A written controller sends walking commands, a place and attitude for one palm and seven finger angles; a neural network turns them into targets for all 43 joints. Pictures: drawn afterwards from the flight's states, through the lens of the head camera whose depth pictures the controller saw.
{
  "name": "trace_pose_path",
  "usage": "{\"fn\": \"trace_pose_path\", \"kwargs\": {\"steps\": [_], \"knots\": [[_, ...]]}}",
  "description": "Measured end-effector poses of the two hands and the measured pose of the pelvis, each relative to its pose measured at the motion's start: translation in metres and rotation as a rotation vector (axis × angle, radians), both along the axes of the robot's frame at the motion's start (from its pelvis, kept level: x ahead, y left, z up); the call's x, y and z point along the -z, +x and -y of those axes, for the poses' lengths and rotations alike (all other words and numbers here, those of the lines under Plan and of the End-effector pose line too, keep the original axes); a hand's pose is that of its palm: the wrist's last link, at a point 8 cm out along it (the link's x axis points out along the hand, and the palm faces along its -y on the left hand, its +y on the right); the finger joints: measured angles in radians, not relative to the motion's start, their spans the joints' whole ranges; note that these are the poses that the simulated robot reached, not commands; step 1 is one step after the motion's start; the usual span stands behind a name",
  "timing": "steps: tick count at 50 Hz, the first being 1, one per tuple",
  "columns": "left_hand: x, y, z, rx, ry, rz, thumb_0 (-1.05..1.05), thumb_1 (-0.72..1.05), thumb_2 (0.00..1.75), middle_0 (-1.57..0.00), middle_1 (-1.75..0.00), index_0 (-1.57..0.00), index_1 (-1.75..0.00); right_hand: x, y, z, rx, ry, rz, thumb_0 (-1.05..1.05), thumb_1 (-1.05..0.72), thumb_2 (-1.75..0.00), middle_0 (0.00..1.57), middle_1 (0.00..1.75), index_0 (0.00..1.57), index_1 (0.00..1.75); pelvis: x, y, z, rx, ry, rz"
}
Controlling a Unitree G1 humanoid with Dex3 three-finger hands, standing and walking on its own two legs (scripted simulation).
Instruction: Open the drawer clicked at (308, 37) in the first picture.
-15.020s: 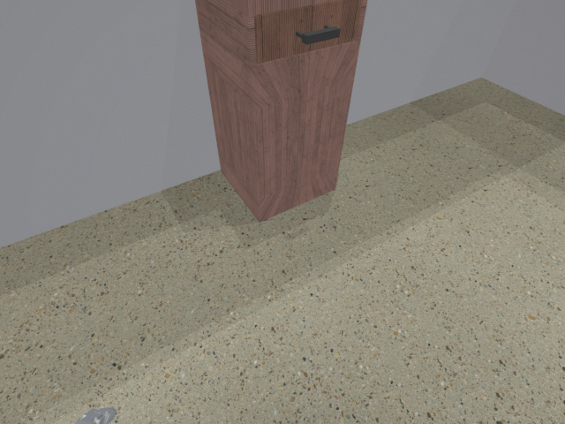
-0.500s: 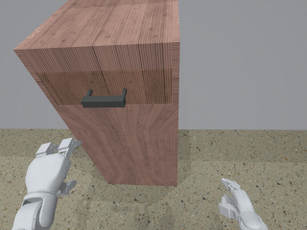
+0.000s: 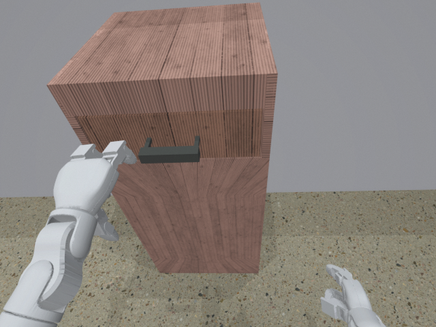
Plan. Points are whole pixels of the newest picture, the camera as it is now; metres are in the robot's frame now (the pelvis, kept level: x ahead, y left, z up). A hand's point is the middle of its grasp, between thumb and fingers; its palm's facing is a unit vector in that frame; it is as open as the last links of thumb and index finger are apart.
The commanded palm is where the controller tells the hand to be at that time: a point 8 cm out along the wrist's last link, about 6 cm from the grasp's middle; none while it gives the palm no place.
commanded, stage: raise the hand with hooked fingers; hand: left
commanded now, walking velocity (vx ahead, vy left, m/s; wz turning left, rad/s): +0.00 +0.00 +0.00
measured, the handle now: (171, 147) +0.47 +0.17 +0.07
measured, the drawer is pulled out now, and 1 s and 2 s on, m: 0.00 0.00 0.00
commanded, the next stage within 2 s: move the hooked fingers above the handle in 0.68 s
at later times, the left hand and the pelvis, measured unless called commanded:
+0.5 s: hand (77, 188) +0.27 +0.25 +0.17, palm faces +0.12 -0.07 -0.99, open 13.8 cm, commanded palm +0.24 +0.27 +0.24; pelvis -0.04 +0.02 +0.01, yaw +1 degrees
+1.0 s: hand (87, 174) +0.29 +0.24 +0.18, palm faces +0.18 -0.05 -0.98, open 13.8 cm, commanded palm +0.26 +0.24 +0.23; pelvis -0.04 -0.01 +0.01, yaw +2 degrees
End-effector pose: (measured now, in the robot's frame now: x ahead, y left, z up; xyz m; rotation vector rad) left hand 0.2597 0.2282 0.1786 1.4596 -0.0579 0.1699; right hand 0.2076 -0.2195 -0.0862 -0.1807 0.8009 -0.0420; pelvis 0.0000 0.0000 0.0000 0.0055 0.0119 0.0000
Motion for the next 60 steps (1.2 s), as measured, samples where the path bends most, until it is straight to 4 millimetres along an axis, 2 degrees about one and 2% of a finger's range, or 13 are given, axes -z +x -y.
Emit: {"fn": "trace_pose_path", "kwargs": {"steps": [6,11,15,21,26,30,34,40,43,46,51,55,60], "knots": [[-0.043,0.008,-0.025,-0.031,0.041,0.085,0.00,-0.46,0.32,-0.32,-1.18,-0.32,-1.17,-0.004,-0.005,-0.032,-0.052,0.048,0.007,0.01,-0.91,-0.90,0.20,0.30,0.20,0.30,-0.003,-0.011,-0.013,-0.002,-0.007,0.026],[-0.060,0.011,-0.052,-0.137,0.017,0.047,-0.01,-0.48,0.31,-0.31,-1.20,-0.32,-1.19,-0.001,-0.018,-0.047,-0.086,0.063,-0.020,0.01,-0.91,-0.90,0.20,0.30,0.20,0.30,-0.005,-0.022,-0.020,-0.012,-0.010,0.034],[-0.053,0.010,-0.053,-0.118,0.016,-0.030,-0.01,-0.49,0.31,-0.31,-1.20,-0.32,-1.19,0.001,-0.031,-0.049,-0.092,0.051,-0.037,0.01,-0.91,-0.90,0.20,0.30,0.20,0.30,-0.005,-0.029,-0.023,-0.018,-0.012,0.037],[-0.032,-0.006,-0.032,0.052,0.032,-0.097,-0.01,-0.49,0.31,-0.32,-1.20,-0.32,-1.20,0.001,-0.049,-0.039,-0.075,0.018,-0.043,0.01,-0.91,-0.90,0.20,0.30,0.20,0.30,-0.006,-0.035,-0.026,-0.010,-0.014,0.049],[-0.045,-0.018,-0.030,0.109,0.049,0.012,-0.01,-0.49,0.30,-0.32,-1.21,-0.33,-1.20,0.005,-0.060,-0.031,-0.072,-0.003,-0.064,0.01,-0.91,-0.90,0.20,0.30,0.20,0.30,-0.006,-0.040,-0.023,-0.015,-0.014,0.056],[-0.061,-0.018,-0.045,0.011,0.045,0.090,0.00,-0.49,0.30,-0.32,-1.21,-0.33,-1.20,0.010,-0.065,-0.027,-0.078,0.008,-0.084,0.01,-0.91,-0.90,0.20,0.30,0.20,0.30,-0.006,-0.045,-0.019,-0.020,-0.013,0.051],[-0.060,-0.018,-0.050,-0.091,0.027,0.057,-0.01,-0.50,0.30,-0.32,-1.21,-0.32,-1.20,0.012,-0.063,-0.025,-0.082,0.030,-0.081,0.01,-0.91,-0.90,0.20,0.30,0.20,0.30,-0.006,-0.047,-0.014,-0.024,-0.009,0.046],[-0.031,-0.019,-0.018,-0.014,0.029,-0.090,-0.01,-0.49,0.30,-0.31,-1.21,-0.32,-1.20,0.005,-0.053,-0.020,-0.080,0.038,-0.025,0.01,-0.91,-0.90,0.20,0.30,0.20,0.30,-0.006,-0.045,-0.006,-0.024,-0.006,0.054],[-0.030,-0.020,0.000,0.077,0.057,-0.086,-0.01,-0.49,0.30,-0.32,-1.21,-0.32,-1.20,0.001,-0.047,-0.015,-0.079,0.025,0.002,0.01,-0.91,-0.90,0.20,0.30,0.20,0.30,-0.006,-0.042,0.000,-0.023,-0.005,0.061],[-0.041,-0.016,0.005,0.106,0.064,-0.027,-0.01,-0.49,0.30,-0.32,-1.21,-0.33,-1.20,-0.001,-0.042,-0.009,-0.074,0.019,0.010,0.01,-0.91,-0.90,0.20,0.30,0.20,0.30,-0.007,-0.039,0.006,-0.024,-0.005,0.064],[-0.053,0.003,-0.014,-0.030,0.045,0.026,0.00,-0.50,0.30,-0.32,-1.21,-0.33,-1.20,0.004,-0.040,0.004,-0.068,0.020,-0.021,0.01,-0.91,-0.90,0.20,0.30,0.20,0.30,-0.007,-0.036,0.016,-0.030,-0.004,0.048],[-0.040,0.019,-0.022,-0.127,0.047,-0.066,0.00,-0.50,0.30,-0.31,-1.21,-0.32,-1.20,0.009,-0.042,0.017,-0.055,0.011,-0.055,0.01,-0.91,-0.90,0.20,0.30,0.20,0.30,-0.007,-0.031,0.022,-0.035,-0.001,0.027],[-0.016,0.033,0.007,-0.009,0.047,-0.171,-0.01,-0.49,0.31,-0.31,-1.21,-0.32,-1.20,0.013,-0.041,0.033,-0.026,-0.019,-0.077,0.01,-0.91,-0.90,0.20,0.30,0.20,0.30,-0.006,-0.019,0.025,-0.034,0.003,0.010]]}}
